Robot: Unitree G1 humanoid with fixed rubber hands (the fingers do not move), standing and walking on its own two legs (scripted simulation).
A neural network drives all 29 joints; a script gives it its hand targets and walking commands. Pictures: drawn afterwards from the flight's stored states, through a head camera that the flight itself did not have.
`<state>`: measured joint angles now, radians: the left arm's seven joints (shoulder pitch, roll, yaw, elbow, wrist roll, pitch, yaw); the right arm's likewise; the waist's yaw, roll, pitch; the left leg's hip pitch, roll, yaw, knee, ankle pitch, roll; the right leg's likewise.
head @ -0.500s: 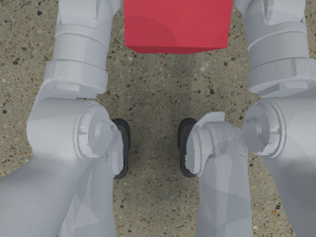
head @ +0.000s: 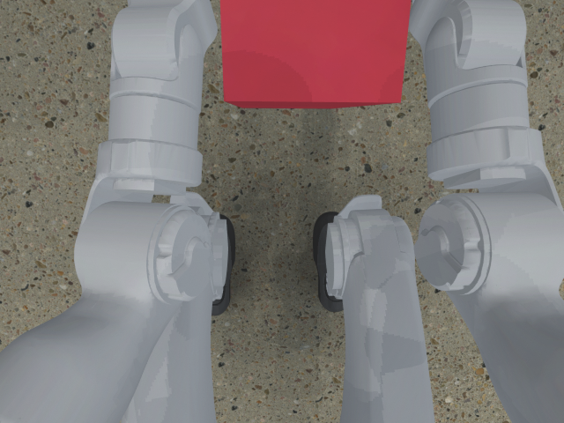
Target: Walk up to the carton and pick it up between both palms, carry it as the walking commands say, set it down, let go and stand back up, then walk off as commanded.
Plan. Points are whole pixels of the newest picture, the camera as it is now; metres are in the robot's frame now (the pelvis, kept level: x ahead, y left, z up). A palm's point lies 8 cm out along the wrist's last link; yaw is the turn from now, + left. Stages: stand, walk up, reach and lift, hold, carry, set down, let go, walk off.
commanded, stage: reach and lift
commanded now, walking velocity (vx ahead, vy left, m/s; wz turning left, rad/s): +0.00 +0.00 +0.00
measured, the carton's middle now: out of the picture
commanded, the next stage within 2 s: none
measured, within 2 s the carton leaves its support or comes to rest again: neither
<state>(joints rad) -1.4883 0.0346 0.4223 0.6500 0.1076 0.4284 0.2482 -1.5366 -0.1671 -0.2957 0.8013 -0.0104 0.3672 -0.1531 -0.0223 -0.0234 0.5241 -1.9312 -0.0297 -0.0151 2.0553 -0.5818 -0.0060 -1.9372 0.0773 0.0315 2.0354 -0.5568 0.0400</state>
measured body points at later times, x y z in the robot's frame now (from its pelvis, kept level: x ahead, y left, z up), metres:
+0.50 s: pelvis -0.01 +0.00 +0.04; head +0.32 +0.01 +0.33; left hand +0.55 +0.11 -0.04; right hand +0.56 -0.13 -0.03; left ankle +0.12 +0.12 -0.39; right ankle +0.13 -0.12 -0.39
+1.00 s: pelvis -0.02 +0.00 +0.09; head +0.29 +0.01 +0.41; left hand +0.53 +0.11 +0.03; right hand +0.54 -0.13 +0.04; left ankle +0.12 +0.12 -0.39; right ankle +0.13 -0.12 -0.39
